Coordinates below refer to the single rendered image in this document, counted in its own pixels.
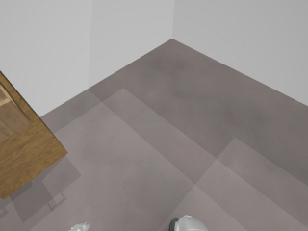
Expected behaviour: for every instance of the right robot thigh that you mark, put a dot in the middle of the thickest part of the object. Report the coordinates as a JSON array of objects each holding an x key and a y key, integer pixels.
[{"x": 189, "y": 224}]

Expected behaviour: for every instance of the robot right foot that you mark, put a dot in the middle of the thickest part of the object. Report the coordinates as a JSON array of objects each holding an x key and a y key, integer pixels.
[{"x": 172, "y": 224}]

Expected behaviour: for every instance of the cabinet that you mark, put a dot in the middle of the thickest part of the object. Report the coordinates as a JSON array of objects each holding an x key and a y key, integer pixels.
[{"x": 27, "y": 153}]

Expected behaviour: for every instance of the drawer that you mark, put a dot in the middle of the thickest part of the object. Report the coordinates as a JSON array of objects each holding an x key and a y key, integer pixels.
[{"x": 12, "y": 117}]

